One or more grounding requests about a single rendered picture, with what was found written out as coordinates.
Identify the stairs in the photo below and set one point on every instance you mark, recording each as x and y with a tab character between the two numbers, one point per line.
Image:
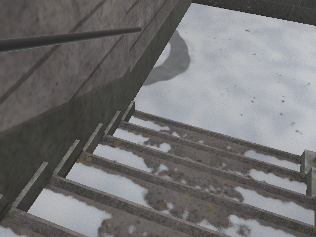
157	177

